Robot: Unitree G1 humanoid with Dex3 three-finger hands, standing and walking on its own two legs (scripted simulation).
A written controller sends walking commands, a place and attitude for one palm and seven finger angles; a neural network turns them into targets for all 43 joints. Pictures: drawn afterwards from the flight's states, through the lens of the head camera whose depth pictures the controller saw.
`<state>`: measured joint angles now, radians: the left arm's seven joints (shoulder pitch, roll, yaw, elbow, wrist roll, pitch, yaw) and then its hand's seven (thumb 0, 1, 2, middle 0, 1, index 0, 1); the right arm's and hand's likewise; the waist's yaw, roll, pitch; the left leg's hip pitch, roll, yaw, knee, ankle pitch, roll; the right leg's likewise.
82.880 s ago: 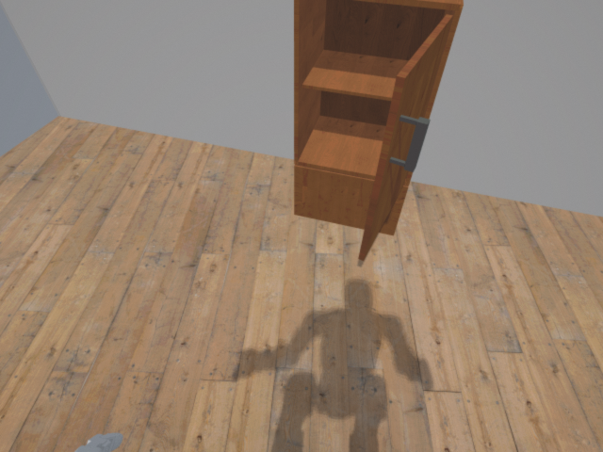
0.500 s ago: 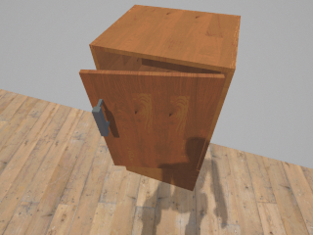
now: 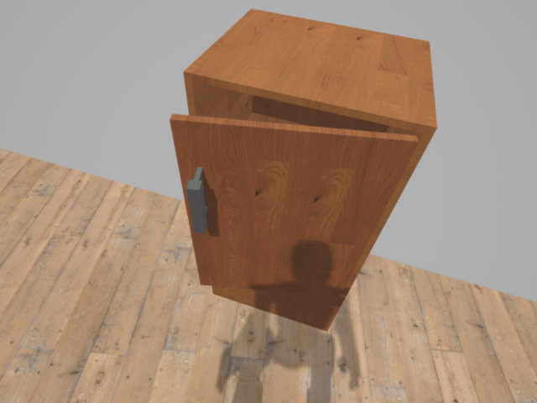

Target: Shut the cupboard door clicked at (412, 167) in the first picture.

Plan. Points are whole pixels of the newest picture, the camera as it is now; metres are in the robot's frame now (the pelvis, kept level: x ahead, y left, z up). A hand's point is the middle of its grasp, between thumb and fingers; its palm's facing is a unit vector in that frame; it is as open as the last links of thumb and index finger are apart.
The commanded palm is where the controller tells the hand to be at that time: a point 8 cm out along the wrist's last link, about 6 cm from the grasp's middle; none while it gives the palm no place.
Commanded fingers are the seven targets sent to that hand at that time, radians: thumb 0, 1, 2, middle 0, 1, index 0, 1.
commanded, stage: come to a stop and stand still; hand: left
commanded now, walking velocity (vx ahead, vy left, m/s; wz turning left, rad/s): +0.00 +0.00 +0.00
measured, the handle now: (199, 200) +0.48 +0.18 -0.02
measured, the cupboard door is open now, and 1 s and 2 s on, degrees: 14 14 14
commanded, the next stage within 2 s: look again from close up in 0.08 s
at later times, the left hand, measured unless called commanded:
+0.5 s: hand out of the picture -0.01 +0.16 -0.17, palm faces +0.02 -0.97 -0.24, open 7.3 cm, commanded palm none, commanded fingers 0.00 0.90 0.90 -0.20 -0.30 -0.20 -0.30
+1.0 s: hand (194, 347) +0.20 +0.12 -0.01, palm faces +0.18 -0.98 -0.06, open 6.9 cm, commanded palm +0.10 +0.17 -0.07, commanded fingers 0.00 0.90 0.90 -0.42 -0.54 -0.42 -0.54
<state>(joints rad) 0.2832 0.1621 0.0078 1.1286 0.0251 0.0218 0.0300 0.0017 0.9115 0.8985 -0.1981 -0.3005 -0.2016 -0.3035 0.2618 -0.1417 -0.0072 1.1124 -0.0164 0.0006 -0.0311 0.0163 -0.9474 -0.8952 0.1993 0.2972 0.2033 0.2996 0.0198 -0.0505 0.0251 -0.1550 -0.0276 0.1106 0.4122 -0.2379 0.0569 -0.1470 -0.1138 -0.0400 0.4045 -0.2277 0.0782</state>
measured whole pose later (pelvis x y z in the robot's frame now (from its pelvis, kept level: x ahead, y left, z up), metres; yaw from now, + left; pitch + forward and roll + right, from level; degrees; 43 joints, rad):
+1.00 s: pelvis -0.02 -0.07 -0.03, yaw +2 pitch +5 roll +1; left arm 0.30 0.17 0.12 0.26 -0.21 -0.35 -0.07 0.01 0.92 0.90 -0.27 -0.38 -0.27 -0.38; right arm 0.23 -0.26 -0.04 0.77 0.01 -0.32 -0.05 0.02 -0.91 -0.90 0.20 0.30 0.20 0.30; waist -0.02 0.03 -0.08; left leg -0.50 0.04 0.03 0.74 -0.33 -0.03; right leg -0.49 -0.05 -0.09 0.78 -0.38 -0.02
